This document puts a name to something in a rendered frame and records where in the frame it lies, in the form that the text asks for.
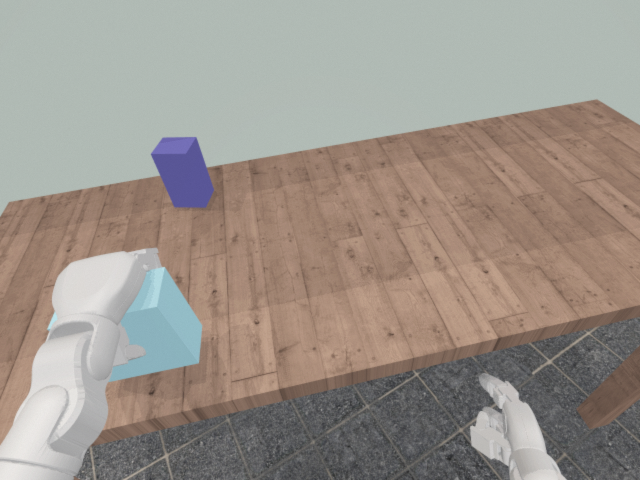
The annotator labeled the robot right forearm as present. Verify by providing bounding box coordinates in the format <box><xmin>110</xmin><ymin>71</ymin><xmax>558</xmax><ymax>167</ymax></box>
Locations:
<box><xmin>509</xmin><ymin>448</ymin><xmax>567</xmax><ymax>480</ymax></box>

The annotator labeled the table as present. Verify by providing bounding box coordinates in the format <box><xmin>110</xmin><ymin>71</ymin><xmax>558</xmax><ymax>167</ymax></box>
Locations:
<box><xmin>0</xmin><ymin>99</ymin><xmax>640</xmax><ymax>480</ymax></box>

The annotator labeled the sponge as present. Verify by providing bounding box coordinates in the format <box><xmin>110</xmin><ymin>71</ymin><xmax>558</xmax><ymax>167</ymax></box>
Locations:
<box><xmin>47</xmin><ymin>267</ymin><xmax>202</xmax><ymax>382</ymax></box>

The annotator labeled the robot right hand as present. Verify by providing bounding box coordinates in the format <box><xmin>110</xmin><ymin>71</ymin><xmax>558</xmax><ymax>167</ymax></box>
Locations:
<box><xmin>470</xmin><ymin>373</ymin><xmax>547</xmax><ymax>467</ymax></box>

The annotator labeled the robot left hand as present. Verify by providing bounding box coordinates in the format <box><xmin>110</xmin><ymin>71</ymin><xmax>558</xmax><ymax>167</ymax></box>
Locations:
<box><xmin>52</xmin><ymin>248</ymin><xmax>162</xmax><ymax>367</ymax></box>

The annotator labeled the robot left forearm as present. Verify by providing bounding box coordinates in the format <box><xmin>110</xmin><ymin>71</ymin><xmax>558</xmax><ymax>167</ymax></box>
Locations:
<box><xmin>0</xmin><ymin>313</ymin><xmax>120</xmax><ymax>480</ymax></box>

